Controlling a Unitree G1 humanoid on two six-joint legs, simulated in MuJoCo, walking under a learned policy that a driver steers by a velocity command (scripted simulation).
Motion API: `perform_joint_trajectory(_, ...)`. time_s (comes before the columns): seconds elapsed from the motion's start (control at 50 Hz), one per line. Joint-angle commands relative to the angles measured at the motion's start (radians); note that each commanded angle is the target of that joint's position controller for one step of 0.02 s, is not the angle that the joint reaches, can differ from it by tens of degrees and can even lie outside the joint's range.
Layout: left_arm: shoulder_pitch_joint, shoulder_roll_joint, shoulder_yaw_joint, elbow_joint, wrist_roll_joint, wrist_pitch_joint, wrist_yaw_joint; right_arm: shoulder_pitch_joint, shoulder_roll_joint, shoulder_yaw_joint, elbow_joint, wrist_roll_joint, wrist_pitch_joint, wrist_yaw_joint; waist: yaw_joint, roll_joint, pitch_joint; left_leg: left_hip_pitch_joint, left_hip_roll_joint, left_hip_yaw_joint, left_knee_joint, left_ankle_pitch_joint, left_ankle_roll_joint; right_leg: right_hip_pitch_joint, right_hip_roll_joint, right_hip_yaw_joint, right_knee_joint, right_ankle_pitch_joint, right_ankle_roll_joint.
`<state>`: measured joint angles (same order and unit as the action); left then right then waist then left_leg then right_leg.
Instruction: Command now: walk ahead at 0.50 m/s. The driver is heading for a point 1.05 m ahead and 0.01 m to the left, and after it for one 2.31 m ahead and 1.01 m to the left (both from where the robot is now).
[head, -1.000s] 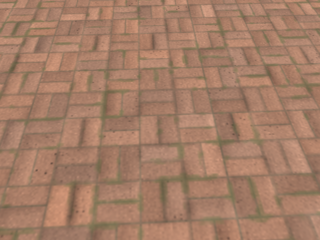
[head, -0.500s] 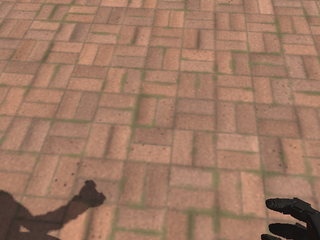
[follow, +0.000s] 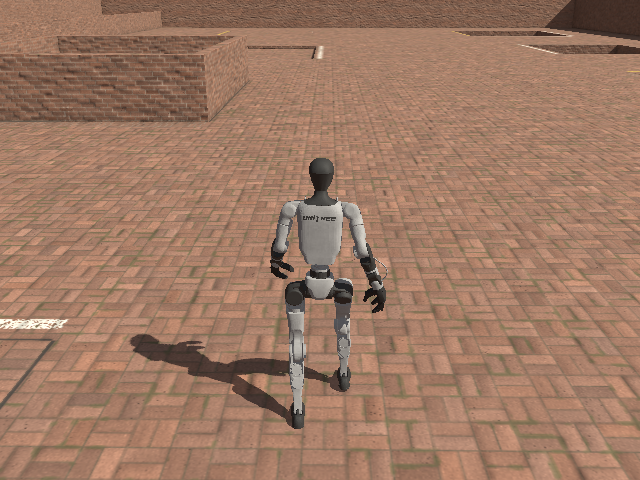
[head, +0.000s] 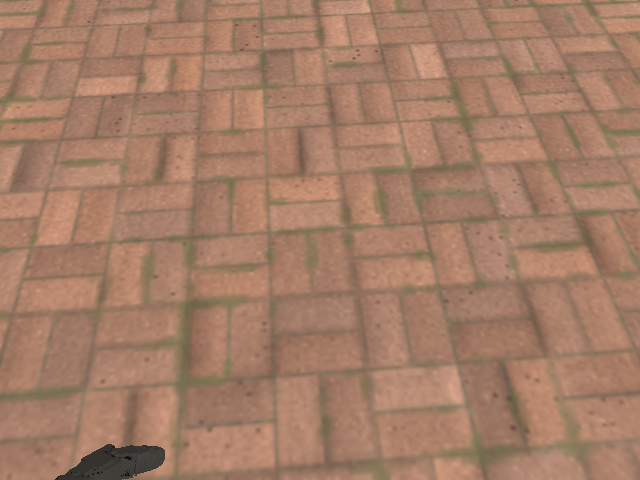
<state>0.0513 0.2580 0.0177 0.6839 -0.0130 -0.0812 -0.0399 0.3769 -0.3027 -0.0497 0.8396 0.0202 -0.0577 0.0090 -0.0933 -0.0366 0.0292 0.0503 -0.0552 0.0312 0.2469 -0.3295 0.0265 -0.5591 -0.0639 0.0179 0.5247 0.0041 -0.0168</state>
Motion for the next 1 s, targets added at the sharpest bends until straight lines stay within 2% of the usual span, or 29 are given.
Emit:
perform_joint_trajectory(0.02, 0.059, 0.145, 0.054, -0.051, 0.001, -0.019, -0.003, -0.021, -0.187, -0.045, -0.036, 0.003, 0.010, -0.013, 0.112, 0.110, -0.048, 0.011, 0.279, -0.110, 0.147, 0.694, 0.129, 0.159, 0.047, -0.041, -0.058, -0.074, -0.055)
perform_joint_trajectory(0.04, 0.214, 0.195, 0.079, -0.006, 0.004, -0.018, 0.007, -0.018, -0.156, -0.032, -0.042, -0.005, 0.013, -0.016, 0.180, 0.092, -0.160, -0.069, 0.224, -0.068, 0.341, 0.720, 0.097, 0.399, 0.038, -0.035, -0.049, -0.049, -0.090)
perform_joint_trajectory(0.06, 0.380, 0.287, 0.101, 0.017, 0.015, -0.012, 0.016, 0.025, -0.087, -0.004, -0.072, -0.037, 0.004, -0.017, 0.213, -0.061, -0.329, -0.326, 0.144, -0.022, 0.687, 0.401, 0.051, 0.743, -0.184, 0.223, 0.009, -0.005, -0.180)
perform_joint_trajectory(0.08, 0.406, 0.308, 0.104, 0.035, 0.010, -0.008, 0.010, 0.123, -0.003, 0.020, -0.075, -0.018, -0.016, -0.008, 0.162, -0.276, -0.423, -0.669, -0.016, -0.078, 0.947, -0.241, 0.006, 0.970, -0.332, 0.669, -0.145, -0.277, -0.307)
perform_joint_trajectory(0.1, 0.383, 0.207, 0.078, 0.025, 0.001, -0.009, 0.010, 0.026, -0.121, -0.005, -0.074, 0.009, -0.032, -0.002, 0.204, -0.145, -0.332, -0.781, 0.042, -0.165, 1.034, -0.241, 0.017, 0.913, -0.304, 0.662, -0.213, -0.414, -0.265)
perform_joint_trajectory(0.12, 0.306, 0.179, 0.066, 0.016, 0.002, -0.009, 0.012, -0.069, -0.152, -0.016, -0.106, 0.024, -0.041, 0.002, 0.190, -0.095, -0.194, -0.822, 0.091, -0.134, 1.023, -0.142, 0.027, 0.782, -0.274, 0.522, -0.233, -0.363, -0.230)
perform_joint_trajectory(0.14, 0.245, 0.162, 0.059, 0.009, 0.008, -0.009, 0.011, -0.110, -0.139, -0.013, -0.113, 0.013, -0.042, -0.001, 0.162, -0.019, -0.120, -0.791, 0.134, -0.110, 0.982, -0.058, 0.020, 0.651, -0.237, 0.423, -0.256, -0.242, -0.218)
perform_joint_trajectory(0.16, 0.205, 0.142, 0.054, 0.006, 0.015, -0.011, 0.010, -0.118, -0.127, -0.016, -0.115, -0.003, -0.039, -0.002, 0.132, -0.014, -0.075, -0.752, 0.163, -0.109, 0.926, 0.000, 0.010, 0.553, -0.204, 0.353, -0.283, -0.148, -0.216)
perform_joint_trajectory(0.18, 0.184, 0.127, 0.050, 0.006, 0.023, -0.015, 0.009, -0.095, -0.114, -0.017, -0.108, -0.005, -0.031, 0.000, 0.103, -0.037, -0.071, -0.692, 0.184, -0.114, 0.900, 0.037, 0.002, 0.493, -0.178, 0.306, -0.310, -0.095, -0.211)
perform_joint_trajectory(0.24, 0.184, 0.141, 0.056, 0.031, 0.012, -0.031, 0.010, -0.081, -0.073, -0.009, -0.101, -0.010, -0.006, -0.004, 0.076, -0.037, -0.045, -0.666, 0.194, -0.095, 0.825, 0.088, -0.030, 0.412, -0.156, 0.204, -0.371, 0.017, -0.231)
perform_joint_trajectory(0.3, 0.215, 0.164, 0.062, 0.061, 0.012, -0.028, 0.023, -0.181, -0.059, -0.004, -0.132, -0.018, -0.004, -0.007, 0.098, -0.016, -0.004, -0.722, 0.198, -0.087, 0.659, 0.231, -0.054, 0.418, -0.137, 0.130, -0.401, 0.064, -0.224)
perform_joint_trajectory(0.38, 0.273, 0.187, 0.065, 0.098, 0.003, -0.016, 0.032, -0.318, -0.032, 0.008, -0.164, -0.013, -0.019, 0.007, 0.151, -0.015, 0.024, -0.672, 0.160, -0.050, 0.414, 0.413, -0.050, 0.437, -0.108, 0.057, -0.407, 0.034, -0.189)
perform_joint_trajectory(0.44, 0.328, 0.199, 0.069, 0.134, -0.004, -0.003, 0.035, -0.399, -0.038, 0.008, -0.193, -0.005, -0.027, 0.021, 0.178, -0.015, 0.045, -0.682, 0.142, -0.049, 0.329, 0.418, -0.034, 0.516, -0.147, 0.067, -0.381, 0.018, -0.186)
perform_joint_trajectory(0.48, 0.339, 0.205, 0.073, 0.152, -0.008, 0.008, 0.039, -0.424, -0.049, 0.005, -0.209, -0.003, -0.032, 0.033, 0.172, -0.021, 0.051, -0.697, 0.136, -0.058, 0.290, 0.364, -0.009, 0.586, -0.180, 0.079, -0.344, 0.052, -0.174)
perform_joint_trajectory(0.52, 0.331, 0.215, 0.078, 0.162, -0.009, 0.019, 0.045, -0.401, -0.066, -0.001, -0.208, -0.005, -0.035, 0.040, 0.146, -0.032, 0.032, -0.650, 0.121, -0.049, 0.265, 0.292, 0.018, 0.635, -0.199, 0.084, -0.293, 0.137, -0.156)
perform_joint_trajectory(0.54, 0.317, 0.224, 0.081, 0.162, -0.009, 0.024, 0.047, -0.355, -0.083, -0.009, -0.197, -0.007, -0.037, 0.039, 0.116, -0.044, 0.002, -0.573, 0.097, -0.027, 0.255, 0.259, 0.034, 0.643, -0.192, 0.075, -0.237, 0.263, -0.145)
perform_joint_trajectory(0.56, 0.296, 0.222, 0.079, 0.160, -0.007, 0.030, 0.049, -0.247, -0.109, -0.025, -0.166, -0.010, -0.037, 0.034, 0.053, -0.038, -0.064, -0.416, 0.065, 0.006, 0.230, 0.264, 0.059, 0.624, -0.156, 0.042, -0.107, 0.410, -0.123)
perform_joint_trajectory(0.58, 0.301, 0.190, 0.065, 0.152, 0.003, 0.033, 0.052, -0.085, -0.159, -0.049, -0.120, -0.012, -0.034, 0.024, -0.013, -0.010, -0.181, -0.161, 0.094, -0.020, 0.256, 0.291, 0.094, 0.518, -0.101, 0.002, 0.100, 0.381, -0.091)
perform_joint_trajectory(0.6, 0.390, 0.098, 0.034, 0.119, 0.017, 0.019, 0.048, 0.041, -0.260, -0.072, -0.104, -0.034, -0.030, 0.015, -0.006, 0.181, -0.349, 0.237, 0.345, -0.390, 0.266, 0.242, 0.222, 0.166, 0.019, -0.046, 0.481, 0.017, -0.028)
perform_joint_trajectory(0.62, 0.430, 0.065, 0.021, 0.136, 0.010, -0.003, 0.041, 0.075, -0.234, -0.064, -0.088, -0.020, -0.025, 0.021, 0.000, 0.319, -0.430, 0.358, 0.445, -0.745, 0.100, 0.056, 0.306, -0.061, 0.132, 0.062, 0.679, -0.596, -0.004)
perform_joint_trajectory(0.64, 0.337, 0.170, 0.048, 0.123, -0.018, -0.018, 0.032, 0.026, -0.162, -0.042, -0.094, -0.009, -0.026, 0.020, -0.015, 0.218, -0.293, 0.265, 0.415, -0.672, 0.060, -0.066, 0.258, -0.172, 0.067, 0.113, 0.763, -0.572, -0.017)
perform_joint_trajectory(0.66, 0.259, 0.186, 0.052, 0.099, -0.029, -0.026, 0.030, -0.049, -0.138, -0.034, -0.105, -0.008, -0.026, 0.018, 0.006, 0.164, -0.167, 0.122, 0.383, -0.539, 0.035, -0.034, 0.223, -0.198, 0.014, 0.078, 0.739, -0.472, -0.028)
perform_joint_trajectory(0.68, 0.219, 0.176, 0.053, 0.093, -0.017, -0.026, 0.035, -0.109, -0.115, -0.027, -0.112, -0.015, -0.026, 0.019, 0.034, 0.105, -0.094, -0.013, 0.344, -0.443, 0.006, 0.054, 0.207, -0.167, -0.026, 0.054, 0.687, -0.388, -0.024)
perform_joint_trajectory(0.7, 0.219, 0.166, 0.057, 0.096, -0.004, -0.019, 0.038, -0.146, -0.088, -0.019, -0.117, -0.025, -0.030, 0.022, 0.065, 0.107, -0.053, -0.110, 0.306, -0.369, -0.027, 0.142, 0.196, -0.116, -0.057, 0.056, 0.634, -0.325, -0.019)
perform_joint_trajectory(0.72, 0.245, 0.147, 0.055, 0.104, -0.002, -0.009, 0.038, -0.163, -0.079, -0.017, -0.117, -0.032, -0.034, 0.023, 0.090, 0.130, -0.055, -0.166, 0.287, -0.328, -0.055, 0.193, 0.195, -0.058, -0.071, 0.059, 0.611, -0.286, -0.011)
perform_joint_trajectory(0.78, 0.245, 0.109, 0.050, 0.104, 0.006, 0.016, 0.045, -0.152, -0.096, -0.023, -0.092, -0.023, -0.051, 0.021, 0.111, 0.116, -0.036, -0.223, 0.269, -0.231, -0.108, 0.323, 0.216, -0.052, -0.081, 0.045, 0.537, -0.216, 0.019)
perform_joint_trajectory(0.84, 0.144, 0.099, 0.047, 0.070, 0.014, 0.014, 0.045, -0.109, -0.116, -0.028, -0.062, -0.021, -0.046, 0.007, 0.087, 0.091, -0.005, -0.192, 0.254, -0.167, -0.125, 0.397, 0.207, -0.121, -0.083, 0.039, 0.370, -0.066, 0.041)
perform_joint_trajectory(0.9, 0.044, 0.072, 0.037, 0.046, 0.009, 0.001, 0.033, -0.071, -0.130, -0.028, -0.039, -0.015, -0.037, -0.003, 0.051, 0.091, 0.016, -0.184, 0.223, -0.104, -0.134, 0.385, 0.177, -0.082, -0.054, 0.011, 0.173, 0.082, 0.038)
perform_joint_trajectory(1.0, -0.100, 0.071, 0.030, -0.006, -0.002, -0.012, 0.006, 0.023, -0.145, -0.033, 0.019, -0.005, -0.014, -0.010, 0.004, 0.083, 0.053, -0.042, 0.279, -0.112, -0.093, 0.387, 0.175, -0.105, -0.019, -0.003, 0.017, 0.082, 0.015)
